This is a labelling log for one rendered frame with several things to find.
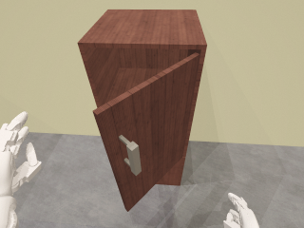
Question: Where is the right robot hand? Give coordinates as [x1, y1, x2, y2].
[223, 193, 259, 228]

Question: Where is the left robot hand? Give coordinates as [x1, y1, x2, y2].
[0, 111, 42, 197]

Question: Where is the cupboard door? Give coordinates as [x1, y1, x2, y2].
[92, 52, 200, 212]

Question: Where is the robot left forearm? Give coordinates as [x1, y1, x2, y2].
[0, 196, 19, 228]

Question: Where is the handle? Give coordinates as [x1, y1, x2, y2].
[119, 135, 142, 176]

